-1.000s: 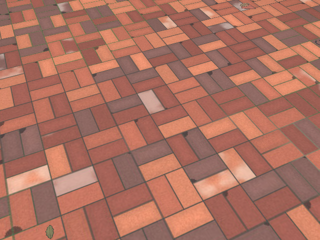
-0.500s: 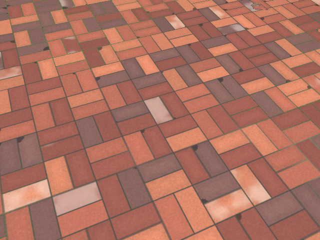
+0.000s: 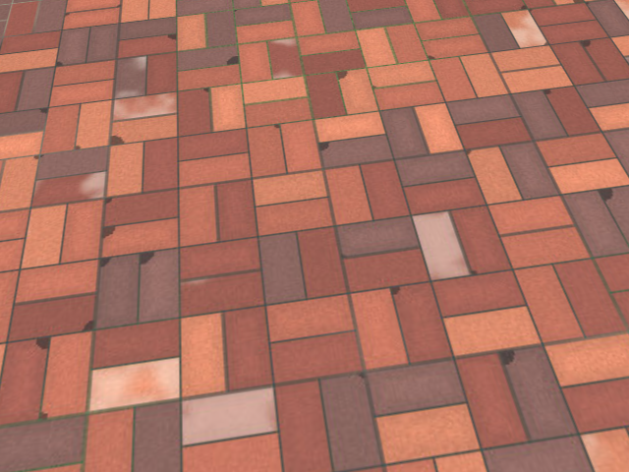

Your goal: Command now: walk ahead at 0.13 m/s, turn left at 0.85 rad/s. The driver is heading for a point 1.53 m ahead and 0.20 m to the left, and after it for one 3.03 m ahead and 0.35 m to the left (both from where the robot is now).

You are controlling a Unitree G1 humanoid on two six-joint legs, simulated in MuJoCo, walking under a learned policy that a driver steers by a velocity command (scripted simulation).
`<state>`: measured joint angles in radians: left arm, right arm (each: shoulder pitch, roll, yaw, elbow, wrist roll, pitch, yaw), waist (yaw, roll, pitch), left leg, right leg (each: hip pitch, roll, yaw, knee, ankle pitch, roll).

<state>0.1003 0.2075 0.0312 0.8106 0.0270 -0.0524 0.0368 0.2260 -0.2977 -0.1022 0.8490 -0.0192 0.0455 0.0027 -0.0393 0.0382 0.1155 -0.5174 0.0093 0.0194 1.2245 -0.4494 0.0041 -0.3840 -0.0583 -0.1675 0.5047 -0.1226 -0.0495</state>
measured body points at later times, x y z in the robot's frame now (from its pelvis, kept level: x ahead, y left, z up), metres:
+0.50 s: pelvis +0.06 +0.04 +0.01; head +0.08 +0.07 +0.46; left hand +0.05 +0.33 -0.12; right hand +0.29 -0.16 -0.08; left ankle +0.05 +0.12 -0.73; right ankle +0.12 -0.09 -0.67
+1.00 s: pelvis +0.09 +0.01 +0.01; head +0.10 +0.01 +0.46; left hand +0.10 +0.29 -0.10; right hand +0.28 -0.19 -0.12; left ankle +0.03 +0.12 -0.73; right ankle +0.12 -0.07 -0.73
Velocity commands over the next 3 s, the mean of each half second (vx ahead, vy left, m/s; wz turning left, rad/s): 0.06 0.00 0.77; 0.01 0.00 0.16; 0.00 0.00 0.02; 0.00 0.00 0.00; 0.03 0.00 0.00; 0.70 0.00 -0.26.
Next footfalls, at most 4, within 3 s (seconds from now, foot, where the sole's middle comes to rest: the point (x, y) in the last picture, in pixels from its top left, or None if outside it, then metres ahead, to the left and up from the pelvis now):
0.24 left None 0.07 0.13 -0.77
0.68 right None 0.16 -0.06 -0.77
2.78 left None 0.18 0.21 -0.77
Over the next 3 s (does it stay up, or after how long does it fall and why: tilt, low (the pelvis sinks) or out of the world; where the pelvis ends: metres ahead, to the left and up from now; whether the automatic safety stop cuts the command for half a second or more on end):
stays up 0.25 0.15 0.01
